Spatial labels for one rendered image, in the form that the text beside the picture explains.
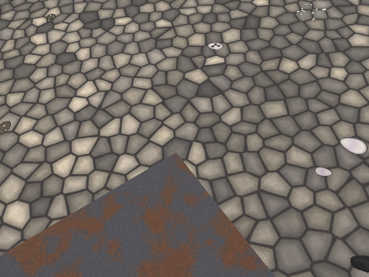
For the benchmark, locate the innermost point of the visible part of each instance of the right robot hand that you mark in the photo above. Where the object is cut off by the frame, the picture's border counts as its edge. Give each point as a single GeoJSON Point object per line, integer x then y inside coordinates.
{"type": "Point", "coordinates": [360, 262]}

